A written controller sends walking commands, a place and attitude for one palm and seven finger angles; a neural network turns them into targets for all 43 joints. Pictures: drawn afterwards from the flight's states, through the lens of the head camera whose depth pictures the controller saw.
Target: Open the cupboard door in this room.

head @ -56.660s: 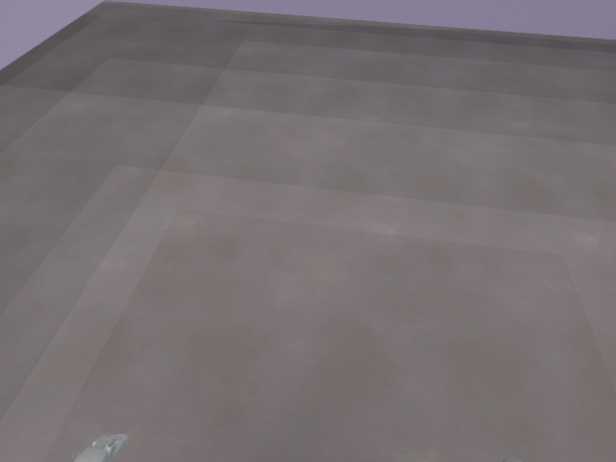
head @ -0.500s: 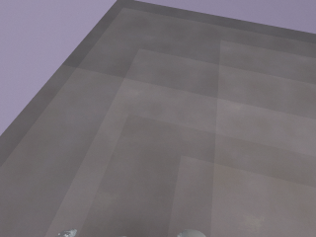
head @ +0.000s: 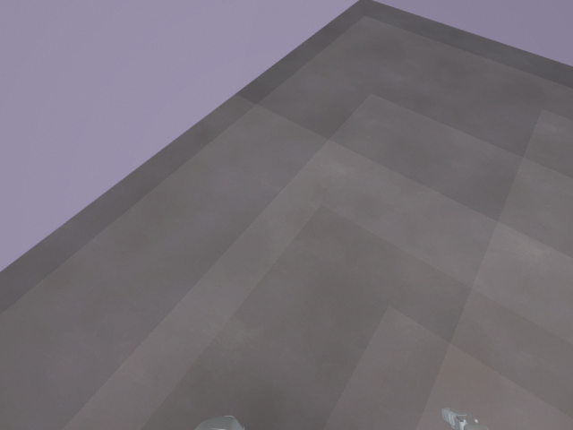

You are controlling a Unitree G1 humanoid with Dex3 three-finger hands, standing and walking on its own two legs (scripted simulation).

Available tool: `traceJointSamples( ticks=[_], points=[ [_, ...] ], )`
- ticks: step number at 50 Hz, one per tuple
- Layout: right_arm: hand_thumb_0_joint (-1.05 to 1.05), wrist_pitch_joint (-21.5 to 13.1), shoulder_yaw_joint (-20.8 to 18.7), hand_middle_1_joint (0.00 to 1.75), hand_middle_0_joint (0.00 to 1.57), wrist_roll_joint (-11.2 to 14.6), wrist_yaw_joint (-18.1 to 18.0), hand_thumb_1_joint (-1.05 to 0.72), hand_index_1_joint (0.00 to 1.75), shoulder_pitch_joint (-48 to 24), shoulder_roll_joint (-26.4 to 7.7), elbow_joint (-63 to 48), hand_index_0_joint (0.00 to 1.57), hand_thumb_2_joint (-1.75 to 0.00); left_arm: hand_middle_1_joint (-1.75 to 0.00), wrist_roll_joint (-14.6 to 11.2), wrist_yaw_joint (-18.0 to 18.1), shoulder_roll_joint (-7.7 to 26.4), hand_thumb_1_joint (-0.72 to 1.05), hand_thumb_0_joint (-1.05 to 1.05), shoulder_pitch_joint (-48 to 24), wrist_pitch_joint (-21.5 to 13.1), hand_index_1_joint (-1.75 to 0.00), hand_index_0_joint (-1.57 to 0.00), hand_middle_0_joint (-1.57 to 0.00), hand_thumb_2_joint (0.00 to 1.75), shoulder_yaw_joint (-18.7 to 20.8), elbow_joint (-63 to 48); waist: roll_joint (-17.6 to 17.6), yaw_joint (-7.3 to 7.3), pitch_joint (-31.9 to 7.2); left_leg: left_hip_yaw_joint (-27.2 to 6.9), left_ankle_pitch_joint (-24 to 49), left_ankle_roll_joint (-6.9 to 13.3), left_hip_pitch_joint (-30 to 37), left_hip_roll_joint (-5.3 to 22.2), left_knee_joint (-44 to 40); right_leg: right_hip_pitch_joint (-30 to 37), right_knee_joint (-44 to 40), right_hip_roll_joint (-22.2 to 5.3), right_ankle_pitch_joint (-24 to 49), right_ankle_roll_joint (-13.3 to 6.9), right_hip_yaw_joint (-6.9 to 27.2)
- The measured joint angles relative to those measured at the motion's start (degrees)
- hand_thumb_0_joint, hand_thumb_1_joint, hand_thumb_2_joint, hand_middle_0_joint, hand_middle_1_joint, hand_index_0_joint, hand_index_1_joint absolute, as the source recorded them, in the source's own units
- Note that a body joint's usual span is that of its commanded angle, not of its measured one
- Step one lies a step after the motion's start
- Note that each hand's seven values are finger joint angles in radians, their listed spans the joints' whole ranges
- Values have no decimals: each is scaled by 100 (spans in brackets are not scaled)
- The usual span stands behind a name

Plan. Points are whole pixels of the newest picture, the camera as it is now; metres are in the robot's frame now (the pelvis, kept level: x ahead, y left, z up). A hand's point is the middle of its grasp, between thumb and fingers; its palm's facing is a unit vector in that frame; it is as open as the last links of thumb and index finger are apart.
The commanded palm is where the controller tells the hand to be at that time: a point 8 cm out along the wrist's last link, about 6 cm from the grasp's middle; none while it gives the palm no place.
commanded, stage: turn to face it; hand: left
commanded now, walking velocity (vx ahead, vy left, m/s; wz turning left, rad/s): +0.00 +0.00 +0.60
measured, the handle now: out of the picture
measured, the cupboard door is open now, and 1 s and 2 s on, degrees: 40 40 40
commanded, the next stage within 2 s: none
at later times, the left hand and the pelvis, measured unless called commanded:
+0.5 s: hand out of the picture +0.06 +0.19 -0.14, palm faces +0.26 -0.92 -0.30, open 7.4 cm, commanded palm none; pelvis +0.01 -0.04 +0.00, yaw +17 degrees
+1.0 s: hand out of the picture -0.04 +0.21 -0.17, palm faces +0.58 -0.77 -0.25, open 7.4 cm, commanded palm none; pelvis +0.02 -0.02 +0.00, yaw +35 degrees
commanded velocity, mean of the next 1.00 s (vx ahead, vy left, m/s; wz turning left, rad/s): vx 0.00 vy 0.00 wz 0.60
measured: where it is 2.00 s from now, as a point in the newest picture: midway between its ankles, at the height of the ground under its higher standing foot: outside the picture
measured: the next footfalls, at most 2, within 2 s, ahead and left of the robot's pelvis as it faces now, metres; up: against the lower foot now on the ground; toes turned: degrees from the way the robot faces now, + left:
left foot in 0.04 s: +0.05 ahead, +0.12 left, +0.00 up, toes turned +7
right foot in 0.42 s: +0.07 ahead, -0.15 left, +0.00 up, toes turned +12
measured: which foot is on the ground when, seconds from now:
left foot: up 0.00-0.02, down 0.04-0.42, up 0.44-0.78, down 0.80-1.00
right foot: down 0.00-0.02, up 0.04-0.40, down 0.42-0.78, up 0.80-1.00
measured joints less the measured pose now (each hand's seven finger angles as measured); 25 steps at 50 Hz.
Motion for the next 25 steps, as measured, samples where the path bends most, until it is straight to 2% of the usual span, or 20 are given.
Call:
traceJointSamples(
  ticks=[1, 2, 4, 6, 9, 14, 18, 20, 21, 22, 23, 25],
  points=[
    [1, -43, 22, 30, 20, -5, 8, -91, 30, -6, -3, -51, 20, -90, -30, -22, -14, 24, 90, 1, 45, 15, -30, -20, -21, 90, 15, 0, -4, 2, -19, 22, 415, 56, 194, -7, -442, -76, 228, -42, -129, 43, -71],
    [1, -105, 26, 30, 20, -23, 6, -91, 30, -11, 2, -95, 20, -90, -30, -49, -29, 61, 90, 1, 64, 53, -30, -20, -21, 90, 37, 10, -12, -15, -45, -37, 800, 226, 206, -24, -570, -247, 616, -87, -286, 112, -47],
    [1, -179, 62, 30, 20, -37, -26, -91, 30, -45, 96, -131, 20, -90, -30, -61, -10, 195, 90, 1, -40, 207, -30, -20, -21, 90, 85, 69, -142, 24, 27, -102, 584, 476, 73, -118, -263, -713, 1724, -31, -960, 222, 457],
    [1, -208, 109, 30, 20, -59, -70, -91, 30, 9, 182, -151, 20, -90, -29, -45, 16, 294, 90, 1, -141, 317, -30, -20, -21, 90, 146, 111, -153, 27, 18, -221, 438, 541, 73, -124, -284, -1118, 2559, 137, -1063, 265, 786],
    [0, -195, 140, 30, 21, -70, -137, -90, 30, 125, 250, -123, 20, -90, -29, -29, -5, 380, 90, 1, -317, 350, -30, -20, -21, 90, 211, 87, -74, 14, 3, -435, 629, 467, 150, -130, -602, -1486, 3019, 282, -646, 312, 1053],
    [1, -162, 132, 30, 21, -78, -153, -90, 30, 325, 262, -8, 20, -90, -29, -42, -22, 406, 90, 1, -502, 286, -30, -20, -20, 90, 230, -77, 123, -39, -34, -747, 888, 424, 229, -158, -967, -1480, 2417, 420, -397, 337, 1251],
    [1, -98, 71, 30, 21, -100, -134, -90, 30, 480, 222, 49, 20, -90, -29, -65, -8, 361, 90, 1, -619, 244, -30, -20, -20, 90, 204, -185, 294, -160, -74, -1031, 912, 309, 130, -200, -923, -1041, 1314, 597, -390, 283, 1241],
    [1, -57, 28, 30, 21, -82, -131, -90, 30, 559, 185, 71, 20, -90, -29, -81, -6, 327, 90, 1, -631, 175, -30, -20, -20, 90, 181, -255, 362, -199, -110, -1179, 852, 221, 6, -253, -754, -642, 475, 695, -42, 239, 1188],
    [1, -37, 3, 30, 21, -56, -125, -90, 30, 612, 167, 72, 20, -90, -29, -68, 0, 324, 90, 1, -599, 113, -30, -20, -20, 90, 166, -306, 346, -192, -159, -1213, 766, 194, -108, -317, -578, -451, 0, 674, 227, 100, 1175],
    [1, -11, -37, 30, 21, -37, -125, -90, 30, 593, 117, 112, 20, -90, -29, -40, 22, 262, 90, 1, -605, 62, -30, -20, -20, 90, 156, -308, 416, -177, -126, -1226, 297, 168, -262, -328, -169, -459, 30, 684, 312, -48, 1118],
    [1, 25, -76, 30, 21, -34, -121, -90, 30, 575, 64, 146, 20, -90, -29, -29, 38, 194, 90, 1, -602, 44, -30, -20, -20, 90, 119, -306, 477, -195, -83, -1166, -159, 156, -452, -348, 424, -441, 113, 660, 243, -131, 1035],
    [1, 82, -133, 30, 21, -50, -91, -90, 30, 578, -26, 191, 20, -90, -29, -26, 59, 62, 90, 1, -535, 48, -30, -20, -20, 90, 53, -300, 537, -239, -62, -947, -407, 120, -812, -344, 1630, -295, 39, 565, 133, -183, 860]
  ],
)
